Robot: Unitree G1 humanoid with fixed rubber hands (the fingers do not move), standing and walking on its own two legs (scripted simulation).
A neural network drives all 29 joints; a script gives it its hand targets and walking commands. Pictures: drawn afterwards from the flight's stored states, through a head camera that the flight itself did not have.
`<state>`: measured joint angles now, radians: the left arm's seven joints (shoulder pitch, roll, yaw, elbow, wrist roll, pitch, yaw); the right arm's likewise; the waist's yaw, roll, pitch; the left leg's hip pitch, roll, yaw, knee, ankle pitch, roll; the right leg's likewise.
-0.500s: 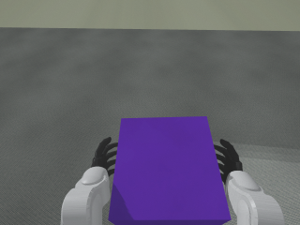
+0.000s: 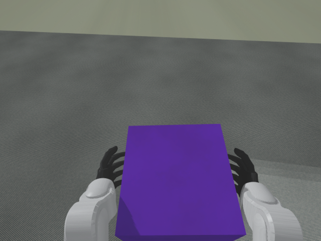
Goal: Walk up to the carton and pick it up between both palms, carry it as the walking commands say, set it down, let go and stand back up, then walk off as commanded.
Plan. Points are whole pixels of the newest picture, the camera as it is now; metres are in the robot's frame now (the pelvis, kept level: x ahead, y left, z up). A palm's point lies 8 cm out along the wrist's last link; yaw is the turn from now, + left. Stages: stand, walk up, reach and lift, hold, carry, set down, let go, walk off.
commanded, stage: carry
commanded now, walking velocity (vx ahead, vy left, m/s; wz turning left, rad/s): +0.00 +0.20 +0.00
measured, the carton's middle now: (175, 192) +0.25 +0.00 +0.02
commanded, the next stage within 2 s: none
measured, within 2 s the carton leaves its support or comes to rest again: neither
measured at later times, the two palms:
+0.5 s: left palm (67, 221) +0.16 +0.20 +0.09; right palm (222, 210) +0.18 -0.09 +0.09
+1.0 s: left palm out of the picture +0.10 +0.27 +0.10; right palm out of the picture +0.11 -0.02 +0.09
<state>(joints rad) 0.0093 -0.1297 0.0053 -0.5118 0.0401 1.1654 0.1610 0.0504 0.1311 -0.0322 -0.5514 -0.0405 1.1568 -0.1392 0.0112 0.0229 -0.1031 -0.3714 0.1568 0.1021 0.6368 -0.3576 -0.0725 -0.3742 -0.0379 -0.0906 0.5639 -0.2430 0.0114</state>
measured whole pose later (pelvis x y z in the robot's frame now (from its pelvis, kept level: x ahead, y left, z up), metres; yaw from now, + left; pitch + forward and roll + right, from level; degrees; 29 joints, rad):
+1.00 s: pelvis -0.13 +0.13 +0.01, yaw +1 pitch +3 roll +3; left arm 0.05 -0.13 0.01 -0.55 0.04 1.15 0.15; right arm 0.04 0.13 -0.02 -0.57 -0.03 1.18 -0.14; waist -0.02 0.00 -0.04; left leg -0.51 0.04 0.04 0.94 -0.41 -0.05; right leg -0.33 -0.14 -0.09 0.54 -0.25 0.03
